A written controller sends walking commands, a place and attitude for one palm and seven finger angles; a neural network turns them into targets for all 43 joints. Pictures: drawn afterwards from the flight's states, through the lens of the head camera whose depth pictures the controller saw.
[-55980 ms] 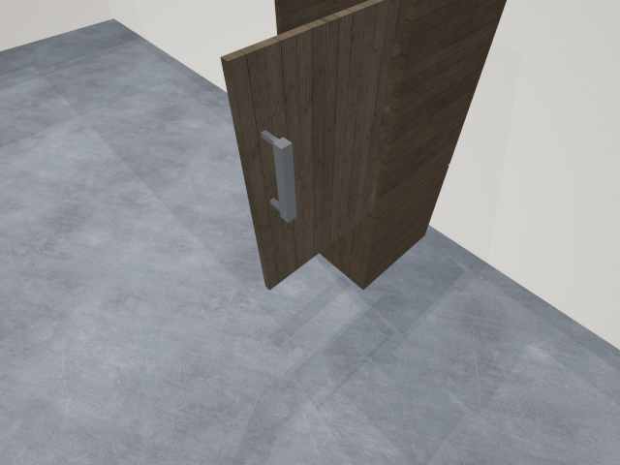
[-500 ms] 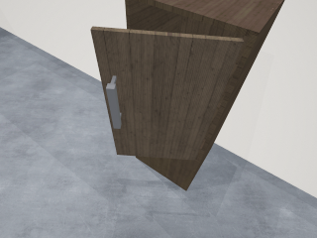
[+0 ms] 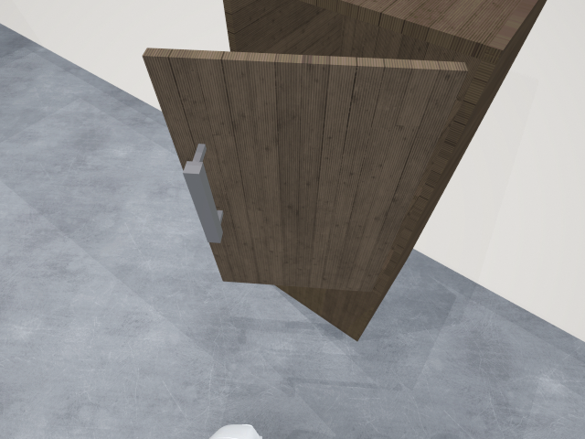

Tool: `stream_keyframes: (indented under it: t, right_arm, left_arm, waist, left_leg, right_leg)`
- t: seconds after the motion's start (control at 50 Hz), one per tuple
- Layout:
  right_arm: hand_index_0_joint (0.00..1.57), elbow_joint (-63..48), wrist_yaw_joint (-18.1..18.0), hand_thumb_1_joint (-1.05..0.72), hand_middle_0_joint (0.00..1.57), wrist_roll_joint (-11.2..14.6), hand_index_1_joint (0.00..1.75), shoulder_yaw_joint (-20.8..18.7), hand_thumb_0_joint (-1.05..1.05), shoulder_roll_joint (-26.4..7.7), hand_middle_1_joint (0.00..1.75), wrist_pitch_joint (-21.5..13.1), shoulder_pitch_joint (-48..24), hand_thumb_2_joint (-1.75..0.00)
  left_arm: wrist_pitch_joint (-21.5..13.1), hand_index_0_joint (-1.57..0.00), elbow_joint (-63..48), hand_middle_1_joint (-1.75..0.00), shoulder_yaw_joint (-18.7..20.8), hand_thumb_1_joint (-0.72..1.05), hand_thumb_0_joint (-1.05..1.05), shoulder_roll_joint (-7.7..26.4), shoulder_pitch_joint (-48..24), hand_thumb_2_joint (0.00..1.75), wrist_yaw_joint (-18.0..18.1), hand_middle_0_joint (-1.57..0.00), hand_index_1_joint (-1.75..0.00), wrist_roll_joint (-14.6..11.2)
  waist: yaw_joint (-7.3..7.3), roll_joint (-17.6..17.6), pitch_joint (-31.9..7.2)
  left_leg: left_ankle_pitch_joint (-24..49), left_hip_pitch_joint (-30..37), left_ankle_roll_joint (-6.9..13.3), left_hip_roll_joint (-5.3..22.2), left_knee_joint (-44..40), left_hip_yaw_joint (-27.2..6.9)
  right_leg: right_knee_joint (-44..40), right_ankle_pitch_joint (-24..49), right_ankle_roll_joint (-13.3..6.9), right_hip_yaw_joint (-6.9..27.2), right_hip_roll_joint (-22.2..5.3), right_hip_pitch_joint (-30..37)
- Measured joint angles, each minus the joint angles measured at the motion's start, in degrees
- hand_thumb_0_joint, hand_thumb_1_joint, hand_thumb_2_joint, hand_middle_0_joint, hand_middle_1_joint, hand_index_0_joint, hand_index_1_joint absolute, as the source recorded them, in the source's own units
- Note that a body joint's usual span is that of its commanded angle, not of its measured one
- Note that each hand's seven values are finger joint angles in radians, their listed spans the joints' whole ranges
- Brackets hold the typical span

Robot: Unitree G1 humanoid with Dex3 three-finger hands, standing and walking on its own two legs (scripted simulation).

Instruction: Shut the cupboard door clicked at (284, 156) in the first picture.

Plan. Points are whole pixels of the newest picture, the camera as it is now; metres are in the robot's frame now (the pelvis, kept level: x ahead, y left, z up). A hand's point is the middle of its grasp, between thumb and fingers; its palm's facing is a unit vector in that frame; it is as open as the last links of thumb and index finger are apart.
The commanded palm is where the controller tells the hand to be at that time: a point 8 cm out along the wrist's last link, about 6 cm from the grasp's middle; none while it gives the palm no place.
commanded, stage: come to a stop and stand still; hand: left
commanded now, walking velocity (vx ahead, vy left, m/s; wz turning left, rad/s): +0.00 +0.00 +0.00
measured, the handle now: (208, 196) +0.45 +0.18 +0.03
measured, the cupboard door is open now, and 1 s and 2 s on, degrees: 31 31 31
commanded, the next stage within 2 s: look again from close up in 0.52 s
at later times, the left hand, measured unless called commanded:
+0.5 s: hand out of the picture +0.04 +0.24 -0.16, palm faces -0.06 -0.97 -0.25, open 7.4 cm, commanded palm none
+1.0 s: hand out of the picture +0.00 +0.22 -0.18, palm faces -0.03 -0.99 -0.16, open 7.4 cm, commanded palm none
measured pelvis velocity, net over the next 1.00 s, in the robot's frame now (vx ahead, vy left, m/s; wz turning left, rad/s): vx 0.01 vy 0.05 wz -0.04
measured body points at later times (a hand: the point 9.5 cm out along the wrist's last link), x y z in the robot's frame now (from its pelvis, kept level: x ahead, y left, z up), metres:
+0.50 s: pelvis -0.01 +0.06 +0.00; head -0.02 +0.05 +0.45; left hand +0.05 +0.29 -0.14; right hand -0.01 -0.18 -0.16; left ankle +0.00 +0.12 -0.74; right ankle +0.01 -0.10 -0.74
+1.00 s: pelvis +0.01 +0.05 +0.00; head +0.02 +0.06 +0.45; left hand +0.01 +0.27 -0.16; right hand +0.02 -0.17 -0.15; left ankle +0.00 +0.12 -0.74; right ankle +0.01 -0.10 -0.74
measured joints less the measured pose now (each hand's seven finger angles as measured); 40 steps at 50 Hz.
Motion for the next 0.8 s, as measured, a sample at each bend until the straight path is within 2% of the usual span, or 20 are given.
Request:
stream_keyframes:
  t: [0.02,0.04,0.06,0.1,0.14,0.18,0.2,0.22,0.28,0.38,0.58,0.8]
  right_arm:
    - [0.2,-1.1,0.1,-0.92,0.19,0.1,0.3,0.1,0.0,-0.1,0.3,-0.7,0.5,-0.89]
    - [0.2,-2.5,0.2,-0.91,0.19,0.0,0.3,0.1,0.0,-0.5,0.3,-1.6,1.3,-0.89]
    - [0.2,-3.8,0.3,-0.91,0.19,-0.2,0.3,0.1,0.0,-1.0,0.3,-2.4,2.3,-0.89]
    - [0.2,-5.1,0.3,-0.91,0.19,-0.7,0.3,0.1,0.0,-0.5,0.3,-2.9,4.0,-0.89]
    - [0.2,-5.8,0.0,-0.91,0.19,-1.0,0.3,0.7,0.0,0.1,0.3,-3.1,5.2,-0.89]
    - [0.2,-6.0,-0.1,-0.91,0.19,-0.9,0.3,1.4,0.0,0.4,0.3,-2.9,6.0,-0.89]
    - [0.2,-5.8,0.0,-0.91,0.19,-0.8,0.3,1.8,0.0,0.7,0.3,-2.7,6.2,-0.89]
    - [0.2,-5.5,0.2,-0.91,0.19,-0.7,0.3,2.1,0.0,0.9,0.3,-2.4,6.3,-0.89]
    - [0.2,-4.6,0.5,-0.92,0.19,-0.7,0.3,2.5,0.0,1.7,0.3,-1.9,7.3,-0.89]
    - [0.21,-3.5,0.6,-0.95,0.2,-1.0,0.3,2.4,0.0,1.3,0.3,-3.3,10.1,-0.89]
    - [0.2,2.3,0.3,-0.92,0.2,-0.7,0.3,3.3,0.0,1.7,0.3,-3.6,13.8,-0.89]
    - [0.2,5.3,-0.2,-0.91,0.2,-0.1,0.3,3.8,0.01,3.9,0.3,-4.6,11.7,-0.89]
  left_arm:
    - [-0.2,-0.21,-0.6,-0.3,-0.2,0.9,0.0,0.0,0.8,0.9,0.4,-0.21,-0.3,-0.1]
    - [-0.5,-0.21,-1.3,-0.3,-0.5,0.9,0.0,-0.1,1.7,0.9,0.5,-0.21,-0.3,-0.5]
    - [-0.5,-0.21,-1.8,-0.3,-0.8,0.9,0.0,-0.2,2.4,0.9,0.5,-0.21,-0.3,-0.9]
    - [0.0,-0.21,-2.7,-0.3,-0.6,0.9,0.01,0.6,2.5,0.9,0.5,-0.21,-0.3,-1.0]
    - [0.6,-0.21,-3.3,-0.3,-0.7,0.9,0.01,1.1,1.5,0.9,0.4,-0.21,-0.3,-0.8]
    - [0.4,-0.21,-4.1,-0.3,-1.0,0.9,0.01,1.4,0.6,0.9,0.0,-0.21,-0.3,-0.9]
    - [0.1,-0.21,-4.5,-0.3,-1.2,0.9,0.01,1.7,0.5,0.9,-0.1,-0.21,-0.3,-0.9]
    - [-0.2,-0.2,-4.5,-0.3,-1.5,0.9,0.01,1.6,0.5,0.9,-0.2,-0.21,-0.3,-0.8]
    - [0.0,-0.2,-4.6,-0.3,-2.5,0.91,0.01,1.1,1.5,0.9,-0.8,-0.2,-0.3,-0.7]
    - [0.6,-0.2,-4.8,-0.3,-3.1,0.9,0.01,0.5,2.7,0.9,-1.1,-0.2,-0.3,-0.6]
    - [0.2,-0.2,-1.2,-0.3,-3.4,0.9,0.01,-0.5,4.1,0.9,-1.2,-0.2,-0.3,-0.8]
    - [-0.2,-0.2,4.3,-0.3,-3.9,0.91,0.01,-1.9,5.4,0.9,-1.0,-0.2,-0.3,-1.0]
  waist:
    - [-0.11,0.2,-0.3]
    - [-0.61,1.2,-0.6]
    - [-1.26,2.4,-1.2]
    - [-1.46,1.7,-1.9]
    - [-1.11,1.4,-2.1]
    - [-0.73,1.9,-2.2]
    - [-0.59,1.9,-2.4]
    - [-0.64,2.3,-2.7]
    - [-1.43,3.4,-4.5]
    - [-2.3,3.3,-6.0]
    - [-2.0,1.0,-5.0]
    - [-1.53,-0.3,-3.8]
  left_leg:
    - [3.5,1.9,0.8,0.1,-5.5,0.1]
    - [10.7,4.1,1.9,0.6,-10.8,0.2]
    - [12.2,5.6,3.4,1.0,-13.1,0.0]
    - [8.4,6.2,5.0,-0.1,-11.6,0.7]
    - [6.8,6.8,5.6,-1.1,-10.7,1.5]
    - [6.7,6.9,5.9,-1.7,-10.1,2.1]
    - [6.6,6.7,6.0,-2.1,-9.7,2.5]
    - [6.6,6.8,6.0,-2.2,-9.5,2.7]
    - [7.8,7.4,6.3,-2.5,-11.7,3.3]
    - [10.3,7.9,7.2,-2.8,-16.0,4.3]
    - [12.4,9.2,7.6,-3.1,-20.2,4.1]
    - [11.9,11.2,7.4,-2.8,-21.3,3.8]
  right_leg:
    - [1.9,0.2,0.3,0.6,0.1,-1.1]
    - [5.1,0.5,0.5,0.6,0.6,-2.4]
    - [8.7,0.5,0.7,0.3,1.0,-3.7]
    - [13.6,-3.6,0.2,1.7,0.2,-5.6]
    - [15.3,-7.6,-0.1,2.6,0.0,-6.8]
    - [12.0,-5.0,-0.5,2.7,0.2,-6.8]
    - [9.6,-0.7,-0.7,3.4,0.3,-6.5]
    - [9.3,1.4,0.0,3.7,0.2,-6.5]
    - [8.1,1.5,1.4,4.4,-0.1,-6.5]
    - [4.0,3.7,1.2,5.5,0.0,-6.4]
    - [-0.7,6.2,1.5,5.4,-0.3,-4.8]
    - [-2.6,6.3,2.8,5.1,0.0,-2.3]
